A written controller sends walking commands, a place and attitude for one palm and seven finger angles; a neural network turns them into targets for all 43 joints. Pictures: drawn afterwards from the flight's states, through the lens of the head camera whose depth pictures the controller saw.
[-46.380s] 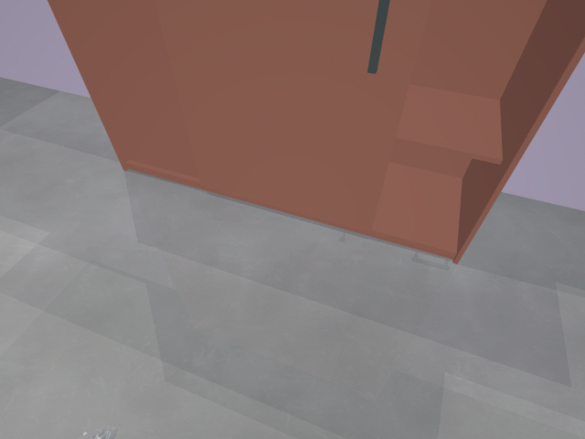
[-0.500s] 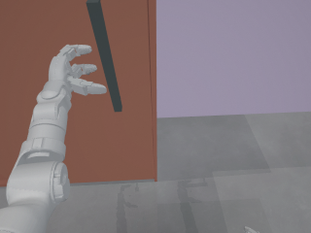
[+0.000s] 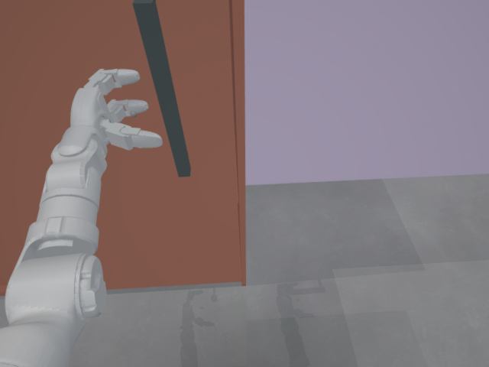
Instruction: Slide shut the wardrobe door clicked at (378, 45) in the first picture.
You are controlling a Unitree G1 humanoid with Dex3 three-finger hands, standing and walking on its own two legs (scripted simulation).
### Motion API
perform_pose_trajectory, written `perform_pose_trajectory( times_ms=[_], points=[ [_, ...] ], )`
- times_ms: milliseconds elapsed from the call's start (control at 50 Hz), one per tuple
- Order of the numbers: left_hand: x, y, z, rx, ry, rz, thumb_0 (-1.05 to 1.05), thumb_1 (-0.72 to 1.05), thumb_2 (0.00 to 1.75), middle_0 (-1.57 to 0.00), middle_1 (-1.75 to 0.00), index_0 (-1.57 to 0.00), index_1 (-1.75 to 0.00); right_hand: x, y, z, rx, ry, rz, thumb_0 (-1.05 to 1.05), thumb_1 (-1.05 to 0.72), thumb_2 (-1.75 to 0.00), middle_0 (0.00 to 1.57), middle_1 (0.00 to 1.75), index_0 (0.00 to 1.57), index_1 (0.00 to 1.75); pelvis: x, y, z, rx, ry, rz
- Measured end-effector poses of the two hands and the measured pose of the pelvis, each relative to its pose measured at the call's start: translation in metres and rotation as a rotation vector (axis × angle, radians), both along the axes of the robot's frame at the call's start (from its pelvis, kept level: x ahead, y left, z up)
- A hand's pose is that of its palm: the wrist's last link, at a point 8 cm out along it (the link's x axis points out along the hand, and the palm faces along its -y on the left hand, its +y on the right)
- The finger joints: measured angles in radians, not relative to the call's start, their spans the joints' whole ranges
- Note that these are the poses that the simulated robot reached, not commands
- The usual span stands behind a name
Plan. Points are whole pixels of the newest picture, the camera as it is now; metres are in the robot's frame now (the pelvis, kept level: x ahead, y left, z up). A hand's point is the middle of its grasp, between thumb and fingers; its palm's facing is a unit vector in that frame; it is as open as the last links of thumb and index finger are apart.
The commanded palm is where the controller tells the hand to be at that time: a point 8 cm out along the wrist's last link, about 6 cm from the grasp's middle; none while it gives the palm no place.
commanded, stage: move the hooked fingers beside the handle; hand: left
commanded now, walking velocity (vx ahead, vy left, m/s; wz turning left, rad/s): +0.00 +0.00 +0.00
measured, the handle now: (170, 100) +0.52 +0.13 +0.17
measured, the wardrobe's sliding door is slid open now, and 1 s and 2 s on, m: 0.00 0.00 0.00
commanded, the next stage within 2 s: feel for the door with the fingertips in 0.36 s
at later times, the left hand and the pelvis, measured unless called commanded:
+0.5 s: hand (123, 121) +0.44 +0.18 +0.19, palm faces +0.07 -1.00 +0.00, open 14.0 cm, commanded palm +0.42 +0.23 +0.19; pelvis -0.01 +0.00 +0.00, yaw +1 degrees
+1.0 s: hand (149, 118) +0.44 +0.14 +0.20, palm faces +0.07 -1.00 +0.00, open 14.0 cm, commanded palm +0.42 +0.20 +0.19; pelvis -0.02 +0.00 +0.00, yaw +0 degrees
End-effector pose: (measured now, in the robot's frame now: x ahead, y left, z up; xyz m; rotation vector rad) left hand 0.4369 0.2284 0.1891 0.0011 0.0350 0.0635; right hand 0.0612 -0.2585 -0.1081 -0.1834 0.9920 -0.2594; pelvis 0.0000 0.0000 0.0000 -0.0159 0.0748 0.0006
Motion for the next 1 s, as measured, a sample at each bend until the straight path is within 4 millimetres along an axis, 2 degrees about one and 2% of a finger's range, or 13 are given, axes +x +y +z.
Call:
perform_pose_trajectory(
  times_ms=[160, 400, 520, 880, 1000],
  points=[
    [-0.01, 0.007, -0.001, 0.011, -0.006, 0.008, -0.01, -0.5, 0.3, -0.3, -1.2, -0.29, -1.19, 0.0, 0.001, 0.001, 0.003, -0.007, -0.009, 0.01, -0.9, -0.9, 0.21, 0.3, 0.2, 0.3, 0.0, 0.001, 0.001, -0.001, -0.013, -0.004],
    [-0.026, 0.008, 0.006, 0.002, -0.012, 0.004, -0.01, -0.5, 0.3, -0.3, -1.2, -0.29, -1.2, 0.025, 0.005, 0.007, -0.002, -0.08, 0.035, 0.01, -0.9, -0.9, 0.21, 0.3, 0.2, 0.3, -0.005, 0.001, 0.001, -0.001, -0.032, 0.009],
    [-0.026, 0.007, 0.005, 0.003, 0.006, 0.009, -0.01, -0.51, 0.3, -0.3, -1.2, -0.3, -1.2, 0.031, 0.008, 0.009, -0.002, -0.1, 0.057, 0.01, -0.9, -0.9, 0.21, 0.3, 0.2, 0.3, -0.01, 0.001, 0.0, 0.0, -0.032, 0.017],
    [-0.024, -0.033, 0.006, -0.014, -0.026, -0.022, -0.01, -0.5, 0.3, -0.3, -1.2, -0.3, -1.2, 0.006, 0.009, 0.001, 0.024, -0.058, 0.03, 0.01, -0.9, -0.9, 0.21, 0.3, 0.2, 0.3, -0.013, 0.0, 0.001, 0.004, -0.038, 0.002],
    [-0.021, -0.032, 0.007, -0.002, -0.005, 0.007, -0.01, -0.5, 0.3, -0.31, -1.21, -0.3, -1.2, 0.002, 0.007, 0.001, 0.024, -0.059, 0.019, 0.01, -0.9, -0.9, 0.21, 0.3, 0.2, 0.3, -0.015, -0.003, 0.001, 0.005, -0.04, -0.003]
  ],
)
